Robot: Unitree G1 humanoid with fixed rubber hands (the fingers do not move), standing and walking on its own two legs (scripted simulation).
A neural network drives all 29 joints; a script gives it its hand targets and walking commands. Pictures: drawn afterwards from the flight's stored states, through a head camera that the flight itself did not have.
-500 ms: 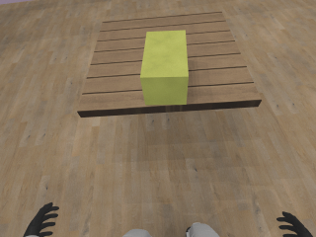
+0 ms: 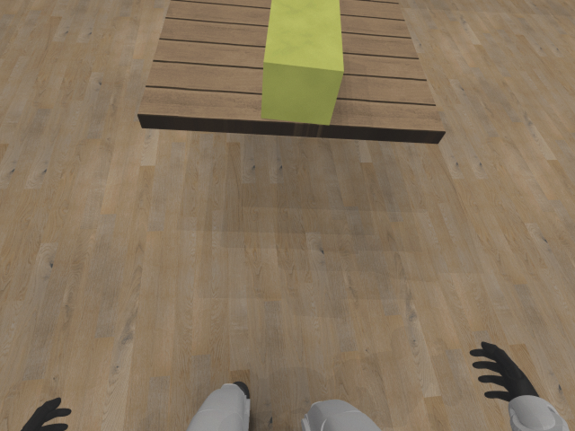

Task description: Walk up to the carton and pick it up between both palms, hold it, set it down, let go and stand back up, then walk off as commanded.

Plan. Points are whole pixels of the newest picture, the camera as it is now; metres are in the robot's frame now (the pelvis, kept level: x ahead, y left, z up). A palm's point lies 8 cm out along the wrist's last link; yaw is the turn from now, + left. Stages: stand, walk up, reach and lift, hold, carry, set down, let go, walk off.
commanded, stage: walk off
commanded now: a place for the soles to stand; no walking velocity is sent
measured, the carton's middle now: (300, 57) +0.96 -0.08 -0.09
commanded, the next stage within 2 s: stand in 1.90 s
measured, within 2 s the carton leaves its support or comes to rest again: neither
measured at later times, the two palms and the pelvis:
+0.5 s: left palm out of the picture -0.04 +0.29 -0.08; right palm out of the picture -0.10 -0.36 -0.09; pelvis -0.16 -0.02 +0.00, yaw +0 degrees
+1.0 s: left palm out of the picture -0.09 +0.28 -0.07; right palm out of the picture -0.06 -0.36 -0.10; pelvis -0.17 -0.05 +0.00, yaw -1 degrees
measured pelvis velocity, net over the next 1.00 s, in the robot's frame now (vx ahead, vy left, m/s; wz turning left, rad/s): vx -0.17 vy -0.05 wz -0.01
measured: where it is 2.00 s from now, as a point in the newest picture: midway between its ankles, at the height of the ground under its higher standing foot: outside the picture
